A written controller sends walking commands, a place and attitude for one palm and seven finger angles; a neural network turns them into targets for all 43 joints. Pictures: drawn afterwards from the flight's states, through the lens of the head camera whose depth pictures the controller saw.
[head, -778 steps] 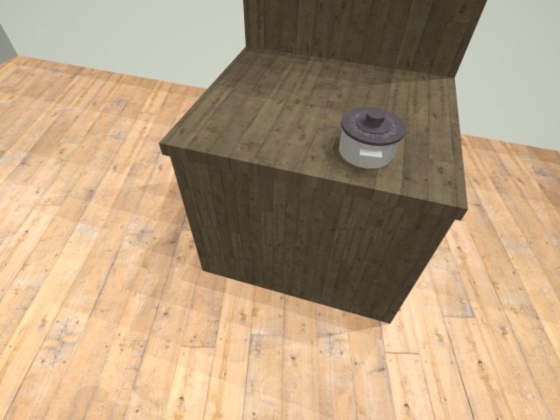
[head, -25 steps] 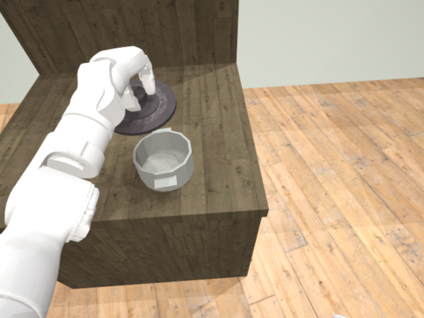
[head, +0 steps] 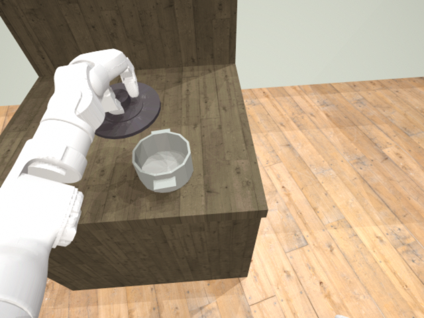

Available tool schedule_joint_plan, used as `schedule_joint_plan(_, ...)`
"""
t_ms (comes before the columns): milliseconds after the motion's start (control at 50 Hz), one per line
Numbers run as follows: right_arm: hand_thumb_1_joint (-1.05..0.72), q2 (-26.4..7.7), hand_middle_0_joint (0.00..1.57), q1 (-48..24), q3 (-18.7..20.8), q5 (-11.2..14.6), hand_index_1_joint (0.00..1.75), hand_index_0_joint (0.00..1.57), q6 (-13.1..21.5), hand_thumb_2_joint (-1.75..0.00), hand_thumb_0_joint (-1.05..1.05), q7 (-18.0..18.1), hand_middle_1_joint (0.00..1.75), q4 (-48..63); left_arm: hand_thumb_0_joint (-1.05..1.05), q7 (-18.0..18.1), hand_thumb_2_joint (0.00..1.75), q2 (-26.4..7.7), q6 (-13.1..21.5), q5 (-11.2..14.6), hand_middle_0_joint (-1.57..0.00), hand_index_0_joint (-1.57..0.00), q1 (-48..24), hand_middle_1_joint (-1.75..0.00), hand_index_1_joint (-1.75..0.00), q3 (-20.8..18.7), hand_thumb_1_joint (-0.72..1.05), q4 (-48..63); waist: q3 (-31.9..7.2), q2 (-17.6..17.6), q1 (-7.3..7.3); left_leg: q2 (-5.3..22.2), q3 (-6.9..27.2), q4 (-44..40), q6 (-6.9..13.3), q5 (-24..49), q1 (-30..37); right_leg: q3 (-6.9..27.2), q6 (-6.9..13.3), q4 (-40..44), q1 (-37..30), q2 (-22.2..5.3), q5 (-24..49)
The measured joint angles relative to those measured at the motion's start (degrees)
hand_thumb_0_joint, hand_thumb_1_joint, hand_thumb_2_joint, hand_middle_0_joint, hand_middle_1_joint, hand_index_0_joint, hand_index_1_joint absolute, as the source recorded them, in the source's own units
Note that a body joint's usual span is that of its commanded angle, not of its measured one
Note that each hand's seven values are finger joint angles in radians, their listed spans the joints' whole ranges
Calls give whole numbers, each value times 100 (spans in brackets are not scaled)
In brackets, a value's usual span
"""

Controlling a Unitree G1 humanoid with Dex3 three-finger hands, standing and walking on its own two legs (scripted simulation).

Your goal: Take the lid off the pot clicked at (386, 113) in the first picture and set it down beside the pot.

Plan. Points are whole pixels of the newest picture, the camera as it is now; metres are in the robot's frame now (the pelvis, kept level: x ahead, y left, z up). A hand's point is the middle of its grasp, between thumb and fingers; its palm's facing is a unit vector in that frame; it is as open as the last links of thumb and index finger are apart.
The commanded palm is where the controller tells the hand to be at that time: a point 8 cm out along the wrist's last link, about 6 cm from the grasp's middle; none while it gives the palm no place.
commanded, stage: move the lid sideways beside the pot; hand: left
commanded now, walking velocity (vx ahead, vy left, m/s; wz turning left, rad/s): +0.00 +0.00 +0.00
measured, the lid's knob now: (118, 99) +0.50 +0.18 +0.16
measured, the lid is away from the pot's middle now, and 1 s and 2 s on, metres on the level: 0.06 0.17 0.24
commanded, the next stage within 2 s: lower the lid onto the table in 1.66 s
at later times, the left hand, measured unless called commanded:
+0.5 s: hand (85, 99) +0.47 +0.23 +0.18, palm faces -0.32 -0.10 -0.94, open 6.9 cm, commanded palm +0.47 +0.24 +0.26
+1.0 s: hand (52, 106) +0.46 +0.29 +0.18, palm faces -0.34 -0.10 -0.93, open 6.9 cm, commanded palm +0.47 +0.30 +0.26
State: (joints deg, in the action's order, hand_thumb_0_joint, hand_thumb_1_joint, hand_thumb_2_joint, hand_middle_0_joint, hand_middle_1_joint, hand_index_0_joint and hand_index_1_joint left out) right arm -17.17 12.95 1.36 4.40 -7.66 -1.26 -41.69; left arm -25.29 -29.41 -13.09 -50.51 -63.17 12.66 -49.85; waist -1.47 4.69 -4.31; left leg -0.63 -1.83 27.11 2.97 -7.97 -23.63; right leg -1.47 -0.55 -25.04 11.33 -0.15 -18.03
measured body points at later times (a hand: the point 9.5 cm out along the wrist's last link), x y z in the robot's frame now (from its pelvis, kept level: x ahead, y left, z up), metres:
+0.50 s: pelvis +0.00 +0.00 +0.00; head +0.04 -0.01 +0.45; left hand +0.48 +0.23 +0.24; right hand +0.06 -0.28 -0.13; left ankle +0.06 +0.09 -0.74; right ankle -0.06 -0.13 -0.74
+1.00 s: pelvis +0.00 +0.01 +0.00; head +0.05 +0.01 +0.45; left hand +0.47 +0.29 +0.23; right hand +0.06 -0.27 -0.13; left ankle +0.06 +0.09 -0.74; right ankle -0.06 -0.13 -0.74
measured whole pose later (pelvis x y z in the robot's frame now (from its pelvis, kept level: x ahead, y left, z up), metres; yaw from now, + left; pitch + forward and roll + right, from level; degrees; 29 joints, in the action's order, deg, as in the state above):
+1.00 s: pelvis +0.00 +0.01 +0.00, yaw +0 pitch +6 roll -2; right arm -18.0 14.1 1.1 5.3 -8.3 0.0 -41.5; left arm -29.6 -42.2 -1.7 -52.3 -64.8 7.6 -55.4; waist 0.3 3.3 -4.2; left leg -0.7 -1.0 28.1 3.8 -7.7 -26.8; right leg -2.1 -1.2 -23.5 13.1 0.0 -16.7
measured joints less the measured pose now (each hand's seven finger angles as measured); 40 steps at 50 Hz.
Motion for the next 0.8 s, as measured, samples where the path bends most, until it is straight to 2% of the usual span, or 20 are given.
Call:
schedule_joint_plan(320,-90,-39,20,26,7,41,30,20,110,-90,1,75,30,-58,2,-180,52,-350,436,-19,-68,-74,-218,-97,-96,24,35,-263,134,-74,41,-9,99,11,6,64,-123,-96,0,42,66,15,59)
schedule_joint_plan(600,-90,-58,20,221,10,49,30,20,-17,-90,1,78,30,-4,3,-254,51,-860,790,-146,-68,-74,-77,-97,-96,-489,36,-395,113,-101,-78,28,19,52,36,2,-175,-5,-28,122,95,35,96)
schedule_joint_plan(800,-90,-89,20,211,15,67,30,20,-60,-90,1,113,30,12,3,-417,51,-1124,988,-155,-68,-74,-21,-97,-96,-485,36,-338,177,-112,-23,4,49,75,68,11,-235,-38,-49,151,117,21,120)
